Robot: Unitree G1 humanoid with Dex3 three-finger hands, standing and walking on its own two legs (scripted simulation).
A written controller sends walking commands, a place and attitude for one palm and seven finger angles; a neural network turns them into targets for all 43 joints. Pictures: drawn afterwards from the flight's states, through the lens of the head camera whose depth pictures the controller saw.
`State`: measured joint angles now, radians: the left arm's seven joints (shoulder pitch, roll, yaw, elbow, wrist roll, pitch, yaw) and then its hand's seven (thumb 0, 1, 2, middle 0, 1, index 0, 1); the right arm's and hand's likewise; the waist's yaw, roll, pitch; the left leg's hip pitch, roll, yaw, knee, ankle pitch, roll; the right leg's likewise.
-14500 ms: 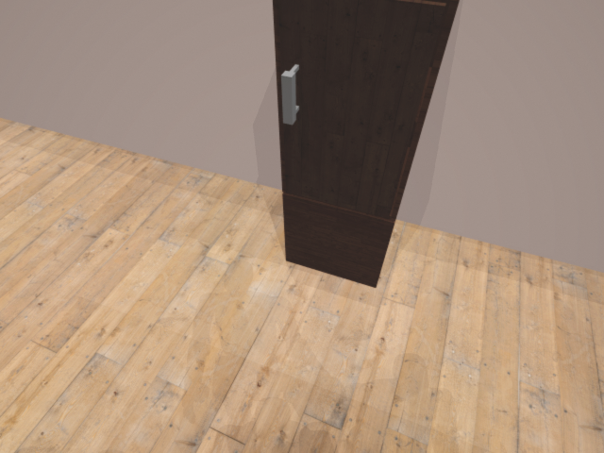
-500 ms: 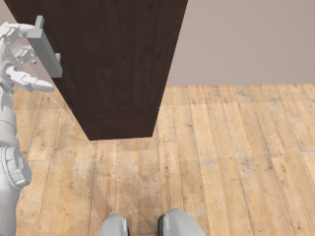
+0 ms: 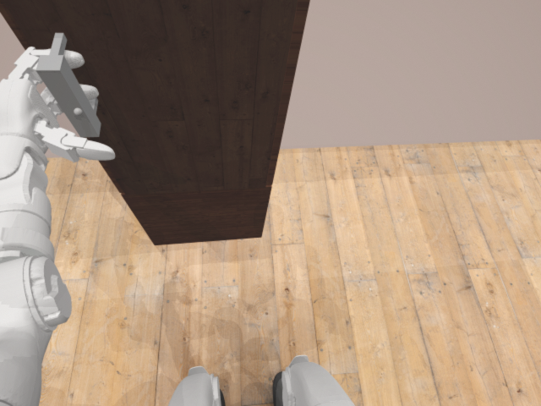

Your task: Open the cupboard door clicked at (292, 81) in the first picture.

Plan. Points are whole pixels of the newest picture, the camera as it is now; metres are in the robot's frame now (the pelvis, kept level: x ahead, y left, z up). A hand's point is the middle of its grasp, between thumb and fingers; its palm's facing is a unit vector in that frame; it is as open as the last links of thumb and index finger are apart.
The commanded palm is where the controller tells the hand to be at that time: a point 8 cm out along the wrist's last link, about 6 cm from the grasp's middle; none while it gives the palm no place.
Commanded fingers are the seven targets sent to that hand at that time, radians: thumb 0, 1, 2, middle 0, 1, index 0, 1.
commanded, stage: slide the fingers in behind the handle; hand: left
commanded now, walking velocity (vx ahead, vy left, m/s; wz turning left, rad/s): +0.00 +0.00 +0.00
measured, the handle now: (75, 88) +0.55 +0.23 +0.08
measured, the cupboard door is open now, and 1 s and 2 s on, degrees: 0 0 32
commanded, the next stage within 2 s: close the thumb around the handle in 0.44 s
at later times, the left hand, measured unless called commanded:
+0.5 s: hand (81, 114) +0.50 +0.21 +0.09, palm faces +0.01 -1.00 -0.02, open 14.0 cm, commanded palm +0.48 +0.26 +0.08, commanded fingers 0.00 -0.50 0.30 -0.30 -1.20 -0.30 -1.20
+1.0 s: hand (79, 110) +0.51 +0.22 +0.08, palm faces +0.00 -1.00 -0.01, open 8.3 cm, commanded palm +0.49 +0.27 +0.08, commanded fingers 0.00 0.84 0.88 -0.40 -1.34 -0.40 -1.34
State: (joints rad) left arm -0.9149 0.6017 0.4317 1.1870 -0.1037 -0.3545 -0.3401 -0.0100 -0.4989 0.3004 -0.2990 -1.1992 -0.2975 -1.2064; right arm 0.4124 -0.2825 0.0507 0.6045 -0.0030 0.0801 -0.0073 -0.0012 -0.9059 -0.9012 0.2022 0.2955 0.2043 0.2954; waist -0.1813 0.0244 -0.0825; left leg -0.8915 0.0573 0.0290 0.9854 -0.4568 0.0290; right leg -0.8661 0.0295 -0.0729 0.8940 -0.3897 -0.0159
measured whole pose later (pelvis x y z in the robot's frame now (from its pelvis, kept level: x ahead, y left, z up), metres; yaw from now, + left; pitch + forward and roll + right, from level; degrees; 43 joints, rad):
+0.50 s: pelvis +0.00 +0.00 +0.00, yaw +0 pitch +20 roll -3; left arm -0.91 0.58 0.43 1.20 -0.11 -0.36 -0.34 -0.01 -0.50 0.30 -0.30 -1.20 -0.30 -1.20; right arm 0.41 -0.29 0.05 0.61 0.00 0.07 -0.01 0.00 -0.91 -0.90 0.20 0.30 0.20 0.30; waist -0.17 0.03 -0.08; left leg -0.87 0.06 0.03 0.98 -0.45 0.03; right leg -0.85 0.03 -0.07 0.89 -0.39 -0.02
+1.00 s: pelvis +0.00 +0.00 +0.00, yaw +0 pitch +21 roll -3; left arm -0.96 0.62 0.44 1.22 -0.10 -0.35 -0.34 0.00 0.32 0.65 -0.36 -1.29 -0.35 -1.29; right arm 0.42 -0.29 0.06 0.61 -0.01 0.06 -0.01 0.00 -0.91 -0.90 0.20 0.30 0.20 0.30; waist -0.19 0.02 -0.08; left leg -0.92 0.05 0.03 1.00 -0.46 0.03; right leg -0.89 0.03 -0.07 0.91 -0.39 -0.01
